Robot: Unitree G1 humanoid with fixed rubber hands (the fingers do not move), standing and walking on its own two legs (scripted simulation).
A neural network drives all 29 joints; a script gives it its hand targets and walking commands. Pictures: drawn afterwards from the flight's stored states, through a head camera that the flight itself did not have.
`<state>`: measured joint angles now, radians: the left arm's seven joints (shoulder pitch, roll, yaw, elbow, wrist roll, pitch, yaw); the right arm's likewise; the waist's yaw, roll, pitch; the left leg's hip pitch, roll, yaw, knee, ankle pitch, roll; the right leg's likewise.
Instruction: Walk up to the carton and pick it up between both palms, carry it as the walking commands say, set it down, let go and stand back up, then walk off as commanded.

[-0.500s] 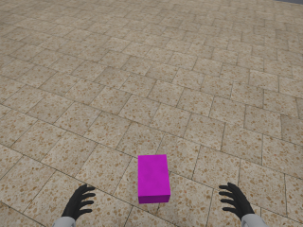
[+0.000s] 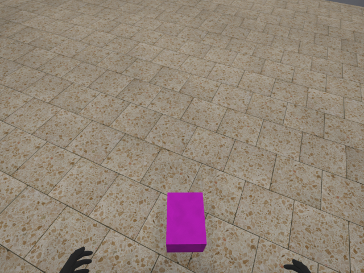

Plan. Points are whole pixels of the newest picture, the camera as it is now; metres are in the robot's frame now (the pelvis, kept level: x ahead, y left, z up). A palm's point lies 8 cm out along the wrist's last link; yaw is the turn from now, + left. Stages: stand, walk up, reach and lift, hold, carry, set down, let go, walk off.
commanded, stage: stand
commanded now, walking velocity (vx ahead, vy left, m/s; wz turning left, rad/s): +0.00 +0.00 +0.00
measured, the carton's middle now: (185, 222) +0.44 -0.02 -0.69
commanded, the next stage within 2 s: walk off in 1.64 s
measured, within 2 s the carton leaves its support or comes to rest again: neither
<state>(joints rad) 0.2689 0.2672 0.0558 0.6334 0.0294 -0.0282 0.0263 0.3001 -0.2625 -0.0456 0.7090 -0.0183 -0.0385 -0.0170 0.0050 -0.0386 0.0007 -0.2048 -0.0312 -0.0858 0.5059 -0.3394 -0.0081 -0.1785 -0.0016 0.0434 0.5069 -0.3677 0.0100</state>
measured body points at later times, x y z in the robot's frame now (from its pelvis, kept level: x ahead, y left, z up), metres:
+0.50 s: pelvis +0.03 +0.01 -0.01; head +0.05 +0.02 +0.44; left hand +0.05 +0.28 -0.14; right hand +0.08 -0.25 -0.14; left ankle -0.05 +0.13 -0.73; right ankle -0.07 -0.12 -0.73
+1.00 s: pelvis +0.01 +0.01 +0.00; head +0.02 +0.02 +0.45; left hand -0.04 +0.24 -0.16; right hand +0.02 -0.23 -0.15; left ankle -0.05 +0.13 -0.73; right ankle -0.07 -0.12 -0.73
